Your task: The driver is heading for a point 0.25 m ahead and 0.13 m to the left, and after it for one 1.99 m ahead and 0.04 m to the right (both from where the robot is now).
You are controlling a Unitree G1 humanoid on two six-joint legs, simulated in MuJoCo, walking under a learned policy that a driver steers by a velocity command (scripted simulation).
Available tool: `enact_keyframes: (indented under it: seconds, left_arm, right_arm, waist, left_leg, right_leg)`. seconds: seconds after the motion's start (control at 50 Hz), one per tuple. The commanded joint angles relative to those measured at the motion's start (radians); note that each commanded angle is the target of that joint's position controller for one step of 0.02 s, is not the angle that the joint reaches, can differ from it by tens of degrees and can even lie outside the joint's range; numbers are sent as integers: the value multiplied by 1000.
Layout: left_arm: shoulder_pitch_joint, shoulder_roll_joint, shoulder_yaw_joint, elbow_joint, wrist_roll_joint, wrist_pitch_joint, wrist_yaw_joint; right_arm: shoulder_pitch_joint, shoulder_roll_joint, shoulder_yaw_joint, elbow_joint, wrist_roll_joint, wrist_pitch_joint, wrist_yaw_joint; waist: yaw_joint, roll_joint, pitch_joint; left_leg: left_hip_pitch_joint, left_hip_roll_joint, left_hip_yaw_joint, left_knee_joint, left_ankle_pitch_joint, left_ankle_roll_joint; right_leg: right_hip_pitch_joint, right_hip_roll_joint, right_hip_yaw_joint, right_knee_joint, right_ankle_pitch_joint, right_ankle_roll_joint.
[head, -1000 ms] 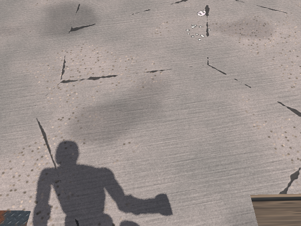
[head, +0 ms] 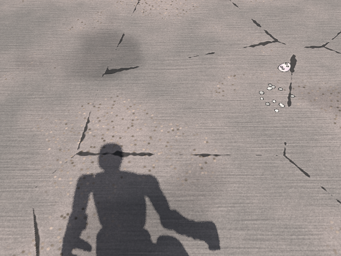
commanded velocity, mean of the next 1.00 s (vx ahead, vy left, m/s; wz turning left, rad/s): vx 0.50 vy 0.00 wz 0.03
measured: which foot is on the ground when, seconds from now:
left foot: up 0.00-0.28, down 0.30-0.88, up 0.90-1.00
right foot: down 0.00-0.30, up 0.32-0.84, down 0.86-1.00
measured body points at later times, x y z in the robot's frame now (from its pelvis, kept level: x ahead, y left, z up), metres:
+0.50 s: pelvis +0.26 +0.09 +0.00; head +0.29 +0.11 +0.45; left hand +0.32 +0.39 -0.13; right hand +0.41 -0.15 -0.12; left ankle +0.26 +0.16 -0.75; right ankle +0.32 -0.08 -0.66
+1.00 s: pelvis +0.57 +0.08 -0.01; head +0.61 +0.08 +0.44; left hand +0.69 +0.36 -0.13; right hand +0.67 -0.19 -0.13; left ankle +0.47 +0.24 -0.64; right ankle +0.62 +0.02 -0.75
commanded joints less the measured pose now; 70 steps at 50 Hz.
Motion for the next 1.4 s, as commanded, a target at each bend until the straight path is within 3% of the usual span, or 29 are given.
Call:
enact_keyframes:
  seconds: [0.02, 0.2, 0.24, 0.28, 0.3, 0.32, 0.34, 0.36, 0.38, 0.42, 0.52, 0.64, 0.74, 0.8, 0.84, 0.86, 0.88, 0.9, 0.92, 0.94, 0.96, 1.0, 1.14, 1.22, 1.3, 1.32, 1.34, 1.36, 1.4]
  left_arm:
    - [-55, 142, 29, -58, 3, -15, 15]
    - [40, 205, 49, -40, -30, 29, 24]
    - [18, 236, 57, -50, -39, 42, 26]
    - [-14, 243, 56, -62, -47, 56, 27]
    - [-2, 201, 39, -84, -20, 50, 28]
    - [56, 61, -3, -151, -1, 15, 17]
    - [-20, 137, 5, -149, -44, -30, -1]
    - [-69, 163, 13, -147, -82, -43, -10]
    - [-71, 150, 11, -135, -70, -44, -3]
    - [-44, 159, 23, -99, -40, -15, 2]
    - [-79, 111, 14, -98, -34, 40, 5]
    - [-207, 85, 3, -138, -38, 28, -17]
    - [-303, 64, -14, -201, -36, 24, -51]
    - [-264, 98, 0, -226, -36, 26, -71]
    - [-67, 171, 37, -197, -39, 34, -68]
    - [98, 235, 67, -169, -36, 39, -52]
    - [172, 328, 90, -160, -38, 43, -37]
    - [182, 284, 68, -169, -35, 37, -36]
    - [157, 223, 52, -171, -28, 36, -31]
    - [86, 189, 42, -187, -34, 31, -31]
    - [16, 151, 29, -202, -35, 32, -34]
    - [-48, 142, 22, -236, -22, 30, -24]
    - [20, 206, 42, -248, -38, 43, 11]
    - [95, 177, 32, -223, -39, 51, 13]
    - [83, 173, 28, -224, -26, 57, 13]
    - [76, 140, 15, -234, -21, 54, 10]
    - [141, 92, -4, -253, -11, 47, 12]
    - [251, 63, -15, -251, -39, 34, 10]
    - [64, 187, 8, -268, -48, 30, 7]
  right_arm:
    - [15, -14, -4, -58, -8, 5, 10]
    - [-231, -14, 15, -175, -9, 2, 67]
    - [-182, -49, -2, -183, -9, 5, 71]
    - [75, -134, -53, -123, -2, 7, 62]
    - [229, -235, -91, -86, -2, 17, 38]
    - [160, -329, -97, -111, 3, 7, 36]
    - [196, -223, -59, -126, -15, -6, 42]
    - [183, -152, -39, -105, -27, -18, 45]
    - [107, -118, -27, -114, -24, -29, 46]
    - [-4, -57, -5, -132, -39, -40, 41]
    - [37, -96, -13, -85, -44, -71, 24]
    - [67, -96, -5, -51, -46, -76, 4]
    - [132, -101, -8, -6, -35, -50, -5]
    - [104, -141, -16, -17, -29, -24, -21]
    - [76, -168, -19, -28, -29, -8, -33]
    - [53, -174, -16, -43, -27, -12, -37]
    - [155, -36, 27, -82, -55, -40, -14]
    - [118, -45, 38, -93, -34, -87, 7]
    - [8, -105, 21, -122, 7, -115, 22]
    - [-32, -106, 24, -136, 10, -127, 23]
    - [-63, -102, 18, -129, -20, -125, 14]
    - [-6, -111, 6, -134, -36, -100, 7]
    - [-177, -36, 32, -200, -43, -75, 5]
    - [-236, -64, 29, -220, -26, -91, 27]
    - [-124, -115, 7, -201, -33, -109, 35]
    - [-10, -152, -8, -180, -46, -114, 30]
    - [137, -229, -27, -165, -58, -116, 27]
    - [227, -261, -41, -109, -44, -100, 41]
    - [144, -124, -2, -132, -20, -89, 39]
  waist:
    - [-35, -105, 16]
    - [28, -98, 85]
    - [-20, -133, 30]
    - [-167, -119, -109]
    - [-216, 10, -199]
    - [-83, 254, -283]
    - [-147, 100, -360]
    - [-148, 48, -242]
    - [-102, -27, -156]
    - [-41, -3, -98]
    - [-31, -19, -22]
    - [-85, 0, 40]
    - [-118, -5, 80]
    - [-67, 48, 17]
    - [48, 69, -102]
    - [139, 15, -188]
    - [66, -236, -311]
    - [78, -214, -421]
    - [108, -157, -306]
    - [72, -83, -192]
    - [29, 1, -97]
    - [-44, -64, -63]
    - [10, -121, -33]
    - [50, -147, -39]
    - [-29, -176, -52]
    - [-84, -149, -138]
    - [-108, 12, -291]
    - [-81, 314, -360]
    - [-124, 69, -131]
  left_leg:
    - [-76, 44, -51, -99, 143, -11]
    - [-50, -12, 99, -423, 156, 33]
    - [70, -75, 157, -430, 54, 70]
    - [429, -173, 194, -514, 87, 132]
    - [730, -49, -36, -547, 75, 193]
    - [1013, 192, -642, -707, -103, 392]
    - [1032, 244, -745, -827, -143, 375]
    - [946, 222, -566, -810, -39, 317]
    - [785, 182, -416, -798, 93, 273]
    - [572, 126, -246, -827, 250, 228]
    - [501, 103, -70, -934, 362, 202]
    - [552, 72, 108, -985, 316, 119]
    - [755, 133, 167, -912, 490, 108]
    - [819, 151, 205, -744, 952, 82]
    - [768, 132, 228, -461, 1139, 50]
    - [576, 93, 234, -200, 938, 12]
    - [112, -88, 196, 203, 93, -60]
    - [-81, -190, -22, 363, -348, -49]
    - [-178, -118, -77, 364, -277, -21]
    - [-174, -69, -63, 271, -189, -7]
    - [-114, -36, -38, 175, -141, -7]
    - [14, -4, -42, 88, -111, -42]
    - [132, -71, 20, -428, 263, -112]
    - [153, -86, 1, -561, 333, -89]
    - [282, -104, 30, -634, 203, -8]
    - [460, -50, -16, -614, 214, 38]
    - [771, 133, -265, -594, 200, 140]
    - [967, 281, -695, -744, -70, 270]
    - [797, 230, -564, -798, -267, 196]
  right_leg:
    - [28, -291, 144, -202, 167, -144]
    - [223, -320, -36, -122, 332, -97]
    - [254, -322, -66, 11, 665, -77]
    - [167, -269, -110, 368, 811, -30]
    - [-96, -224, -115, 694, 467, 25]
    - [-536, 6, 14, 1052, -369, 84]
    - [-631, -20, 228, 1116, -387, 50]
    - [-675, -69, 214, 1093, -312, 17]
    - [-629, -127, 212, 1000, -227, 6]
    - [-486, -189, 225, 893, -143, 5]
    - [-531, -190, 229, 717, 42, 35]
    - [-532, -113, 203, 392, 345, 18]
    - [-606, -78, 147, 273, 252, -20]
    - [-494, -4, 59, 274, 87, -67]
    - [-222, 64, 32, 259, 41, -119]
    - [72, 18, 149, 201, 94, -170]
    - [487, -250, 647, 196, 9, -354]
    - [618, -344, 996, 35, -56, -424]
    - [554, -308, 844, 5, -52, -356]
    - [394, -270, 710, -5, 6, -316]
    - [221, -217, 600, -31, 102, -273]
    - [26, -188, 541, -76, 225, -292]
    - [-154, -69, 373, -73, 212, -203]
    - [-45, -128, 441, -14, 100, -180]
    - [42, -153, 496, 133, 235, -138]
    - [3, -101, 452, 295, 290, -107]
    - [-198, 2, 357, 605, 86, -55]
    - [-494, 94, 296, 879, -395, -2]
    - [-651, -3, 324, 989, -289, -12]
